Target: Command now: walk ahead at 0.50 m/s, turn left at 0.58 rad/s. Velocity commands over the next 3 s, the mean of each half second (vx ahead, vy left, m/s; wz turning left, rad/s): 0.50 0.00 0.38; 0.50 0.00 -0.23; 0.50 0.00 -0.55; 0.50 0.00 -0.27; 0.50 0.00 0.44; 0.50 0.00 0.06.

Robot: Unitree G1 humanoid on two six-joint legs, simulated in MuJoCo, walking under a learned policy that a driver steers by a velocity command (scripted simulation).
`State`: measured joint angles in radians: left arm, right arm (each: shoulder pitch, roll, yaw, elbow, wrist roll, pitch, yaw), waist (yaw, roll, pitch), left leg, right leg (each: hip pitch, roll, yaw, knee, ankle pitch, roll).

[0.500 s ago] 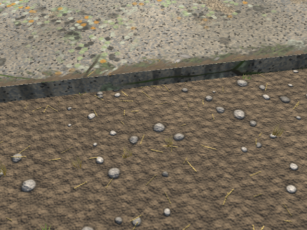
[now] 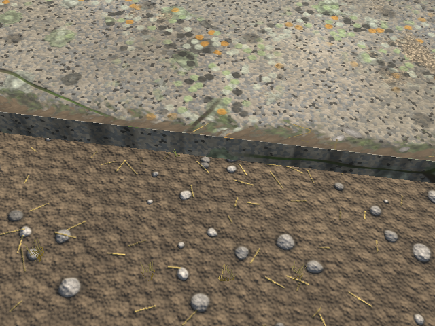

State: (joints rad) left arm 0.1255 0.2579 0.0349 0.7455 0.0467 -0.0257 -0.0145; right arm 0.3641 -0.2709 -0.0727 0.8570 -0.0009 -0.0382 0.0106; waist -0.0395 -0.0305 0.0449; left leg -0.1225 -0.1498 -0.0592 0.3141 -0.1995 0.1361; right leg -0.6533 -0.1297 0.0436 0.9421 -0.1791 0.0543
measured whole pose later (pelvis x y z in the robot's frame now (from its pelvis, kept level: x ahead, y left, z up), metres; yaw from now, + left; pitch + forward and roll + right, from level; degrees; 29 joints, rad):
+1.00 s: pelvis +0.51 +0.04 +0.00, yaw +1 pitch +1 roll +1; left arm 0.23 0.28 0.07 0.86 0.03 -0.01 -0.05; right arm 0.34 -0.24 -0.04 0.88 -0.02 -0.10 -0.01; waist -0.01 -0.05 0.02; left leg -0.09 -0.02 0.18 0.27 -0.20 0.06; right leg -0.61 -0.07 0.01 1.05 -0.18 -0.04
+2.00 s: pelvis +1.12 -0.02 -0.02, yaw -24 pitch +6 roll -2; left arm 0.59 0.28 0.08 1.02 -0.02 -0.09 -0.02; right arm -0.17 -0.16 0.05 0.47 -0.02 -0.02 0.01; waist 0.06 -0.04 0.01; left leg -1.00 -0.04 -0.03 1.32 -0.38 0.08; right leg 0.01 0.04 0.19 0.84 -0.37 -0.02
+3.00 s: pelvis +1.70 -0.01 +0.11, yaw -7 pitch +3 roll -1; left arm 0.56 0.26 0.07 0.86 0.01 -0.06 -0.01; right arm -0.01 -0.22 0.01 0.60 -0.05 -0.07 0.01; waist 0.13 0.02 -0.01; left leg -0.43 0.00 -0.05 0.51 -0.16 0.00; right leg -0.11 0.09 0.16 0.50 -0.41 -0.04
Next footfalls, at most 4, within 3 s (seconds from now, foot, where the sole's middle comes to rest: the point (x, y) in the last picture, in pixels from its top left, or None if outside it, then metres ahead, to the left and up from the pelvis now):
0.24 right None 0.32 -0.13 -0.78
0.74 left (170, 311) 0.51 0.13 -0.78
1.26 right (232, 231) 0.78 -0.08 -0.78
1.66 left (193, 164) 1.02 0.06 -0.71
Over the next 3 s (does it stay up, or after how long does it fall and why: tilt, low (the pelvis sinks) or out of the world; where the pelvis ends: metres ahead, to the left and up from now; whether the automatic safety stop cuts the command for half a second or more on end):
stays up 1.70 -0.01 0.11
